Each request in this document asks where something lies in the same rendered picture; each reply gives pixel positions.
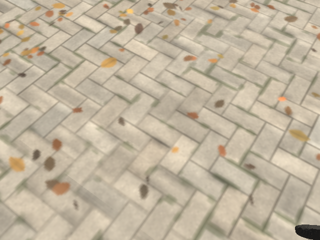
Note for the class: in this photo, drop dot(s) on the right robot hand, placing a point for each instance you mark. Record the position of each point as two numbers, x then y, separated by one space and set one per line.
307 231

